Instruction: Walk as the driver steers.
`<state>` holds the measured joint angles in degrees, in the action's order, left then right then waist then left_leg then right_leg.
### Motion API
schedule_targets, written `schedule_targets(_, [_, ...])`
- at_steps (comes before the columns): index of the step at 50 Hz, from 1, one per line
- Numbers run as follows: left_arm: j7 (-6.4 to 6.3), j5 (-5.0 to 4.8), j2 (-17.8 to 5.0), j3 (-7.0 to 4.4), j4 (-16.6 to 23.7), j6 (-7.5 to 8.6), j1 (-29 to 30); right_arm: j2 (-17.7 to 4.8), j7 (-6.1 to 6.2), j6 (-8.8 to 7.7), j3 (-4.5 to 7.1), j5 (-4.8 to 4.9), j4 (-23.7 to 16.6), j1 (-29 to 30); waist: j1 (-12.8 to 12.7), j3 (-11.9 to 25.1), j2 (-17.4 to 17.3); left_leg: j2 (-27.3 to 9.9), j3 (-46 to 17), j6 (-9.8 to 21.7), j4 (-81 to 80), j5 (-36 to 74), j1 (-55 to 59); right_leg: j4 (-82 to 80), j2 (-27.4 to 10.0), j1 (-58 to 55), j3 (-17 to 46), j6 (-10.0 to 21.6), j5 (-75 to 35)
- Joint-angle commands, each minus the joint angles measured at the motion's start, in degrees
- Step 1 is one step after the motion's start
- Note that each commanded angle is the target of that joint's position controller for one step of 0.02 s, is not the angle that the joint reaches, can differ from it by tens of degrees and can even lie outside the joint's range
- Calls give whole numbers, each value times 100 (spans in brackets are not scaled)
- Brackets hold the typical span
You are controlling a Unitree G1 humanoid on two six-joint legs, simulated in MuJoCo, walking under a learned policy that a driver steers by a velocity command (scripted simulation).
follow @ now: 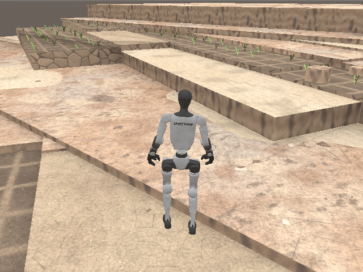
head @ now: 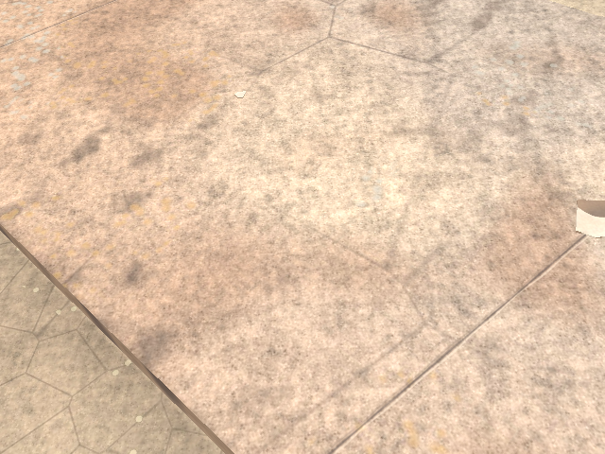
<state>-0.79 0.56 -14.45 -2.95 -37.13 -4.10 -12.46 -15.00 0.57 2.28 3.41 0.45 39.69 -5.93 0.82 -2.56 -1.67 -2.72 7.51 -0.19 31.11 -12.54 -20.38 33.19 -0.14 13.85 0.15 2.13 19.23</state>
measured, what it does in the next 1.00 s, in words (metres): walks ahead: left foot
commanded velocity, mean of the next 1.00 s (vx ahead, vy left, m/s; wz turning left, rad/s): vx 0.16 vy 0.00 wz -0.07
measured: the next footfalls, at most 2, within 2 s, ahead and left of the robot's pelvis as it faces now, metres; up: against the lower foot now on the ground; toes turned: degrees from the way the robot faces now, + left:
left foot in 0.30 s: +0.00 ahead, +0.16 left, +0.00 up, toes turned -1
left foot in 1.08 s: +0.23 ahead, +0.19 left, +0.00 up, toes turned +2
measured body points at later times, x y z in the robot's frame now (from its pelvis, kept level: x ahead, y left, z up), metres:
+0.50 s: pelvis -0.02 +0.01 +0.01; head -0.02 +0.02 +0.46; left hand +0.10 +0.26 -0.12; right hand +0.04 -0.25 -0.13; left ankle -0.04 +0.16 -0.73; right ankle -0.02 -0.10 -0.73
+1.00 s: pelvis +0.09 +0.06 +0.01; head +0.11 +0.07 +0.46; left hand +0.00 +0.31 -0.13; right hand +0.25 -0.19 -0.10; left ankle +0.14 +0.18 -0.70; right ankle -0.02 -0.10 -0.73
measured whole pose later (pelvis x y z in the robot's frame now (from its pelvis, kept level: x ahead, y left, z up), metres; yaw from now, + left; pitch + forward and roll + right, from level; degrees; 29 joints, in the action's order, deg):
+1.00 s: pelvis +0.09 +0.06 +0.01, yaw -1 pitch +1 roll +0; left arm -1.3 -0.8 -12.8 -3.3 -57.3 2.2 -29.3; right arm -14.0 -2.1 -4.7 1.7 1.7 49.0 -7.4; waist -3.9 -0.8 1.4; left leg -2.0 3.3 2.1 45.6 -19.6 -27.9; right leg 19.3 -3.2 0.3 3.8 -2.2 20.6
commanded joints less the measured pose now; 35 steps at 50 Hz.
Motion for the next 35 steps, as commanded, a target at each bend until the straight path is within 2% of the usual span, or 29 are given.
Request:
schedule_targets(1, [-25,356,-1031,-239,490,183,-80,-526,-31,-162,127,-120,-358,237,-300,536,1316,-102,-727,-408,1450,-1844,-515,-1515,-2142,-75,2410,1492,-2485])
schedule_targets(2, [-8,390,-784,-153,442,308,207,-615,-30,-138,186,-71,-296,239,-129,467,1076,-98,-908,-472,2010,-1763,-485,-1516,-1915,11,2072,1447,-2460])
schedule_targets(4, [23,207,-563,-76,270,443,387,-582,14,-43,234,-99,-33,-41,-7,426,1025,-105,-996,-604,2396,-1527,-635,-1319,-1480,-215,1525,1092,-2813])
schedule_targets(6, [39,129,-448,-21,107,476,354,-480,16,-1,228,-86,132,-278,89,479,939,-83,-999,-766,2488,-1306,-415,-1064,-1234,-327,1154,969,-3822])
schedule_targets(7, [47,110,-424,-21,44,465,321,-378,2,-3,193,-58,177,-341,97,548,929,-110,-970,-801,2205,-1225,-324,-940,-1119,-504,1016,905,-4050])
schedule_targets(9, [48,96,-461,-48,-31,414,219,-224,-2,-23,106,-17,163,-131,-63,599,945,-93,-836,-812,1463,-1233,-165,-739,-1025,-809,970,841,-4542])
schedule_targets(11, [33,98,-507,-67,-132,360,96,-273,15,-29,85,36,204,-127,-168,725,978,-65,-765,-807,936,-1279,16,-675,-1105,-1043,1171,901,-4731])
schedule_targets(13, [33,63,-421,-38,-234,334,149,-311,41,-30,71,48,334,-327,-80,715,919,-88,-765,-734,-3,-637,410,-738,-1094,-980,1316,867,-4228])
schedule_targets(14, [40,32,-383,-26,-309,335,176,-311,49,-43,53,5,429,-482,31,661,824,-123,-790,-648,-737,282,819,-812,-1019,-810,1308,735,-3764])
schedule_targets(15, [69,34,-352,-23,-409,375,53,-425,60,-53,57,-62,500,-574,14,677,678,-216,-917,-563,-1005,1024,1237,-925,-887,-657,1297,537,-2989])
schedule_targets(16, [130,116,-337,-18,-483,453,-66,-736,77,-50,109,-133,538,-647,-113,686,217,-412,-1080,-469,-783,1872,1601,-901,-610,-390,1100,344,-2191])
schedule_targets(17, [169,105,-381,-47,-593,494,-196,-881,51,-44,167,-101,672,-713,-174,610,-202,-366,-939,-303,-587,1332,1499,-1070,-371,-330,835,188,-1557])
schedule_targets(18, [164,73,-423,-51,-693,493,29,-678,3,-55,146,-95,746,-714,0,375,-120,-292,-940,-222,-702,758,1184,-1046,-239,-383,661,59,-1091])
schedule_targets(19, [137,47,-396,-61,-714,468,239,-550,-7,-76,113,-112,823,-700,33,207,-76,-284,-964,-201,-827,553,998,-1012,-205,-368,586,-1,-867])
schedule_targets(20, [95,40,-308,-52,-749,422,316,-487,0,-110,89,-114,886,-665,17,105,-141,-274,-966,-206,-897,539,912,-1014,-196,-341,558,-25,-847])
schedule_targets(22, [7,50,-283,-76,-882,348,232,-393,22,-203,49,-100,1015,-668,-18,25,-124,-231,-914,-253,-903,432,835,-1052,-137,-371,491,-74,-807])
schedule_targets(24, [-51,50,-254,-90,-1019,322,188,-380,47,-259,22,-89,1150,-732,-19,-3,-80,-203,-902,-269,-932,270,755,-1070,-121,-422,465,-106,-759])
schedule_targets(25, [-78,47,-237,-95,-1105,301,124,-358,66,-261,7,-87,1233,-806,-21,71,-38,-137,-836,-244,-948,-195,731,-1081,-59,-469,398,-113,-343])
schedule_targets(28, [-158,-29,-351,-153,-1162,275,54,-508,190,-243,44,6,1306,-892,-41,-250,-2,7,-852,69,-896,-2398,240,-835,138,46,245,22,1663])
schedule_targets(29, [-164,-45,-320,-149,-1172,320,-4,-499,216,-269,39,28,1315,-975,-32,-425,-8,-35,-959,171,-949,-2848,35,-763,120,232,280,64,2001])
schedule_targets(31, [-161,-74,-232,-129,-1236,454,-224,-472,224,-353,31,65,1326,-1001,-88,-612,-91,-161,-1248,358,-1019,-2996,-155,-560,98,348,275,125,1884])
schedule_targets(35, [-94,-123,-163,-99,-1345,716,-504,-486,147,-485,35,137,1350,-1105,-125,-527,-238,-363,-1705,675,-1178,-2727,-2,-360,120,269,218,256,1229])
Over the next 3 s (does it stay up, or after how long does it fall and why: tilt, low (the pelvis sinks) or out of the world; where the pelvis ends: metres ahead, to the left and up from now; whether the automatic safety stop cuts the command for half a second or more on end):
stays up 0.94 0.17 0.12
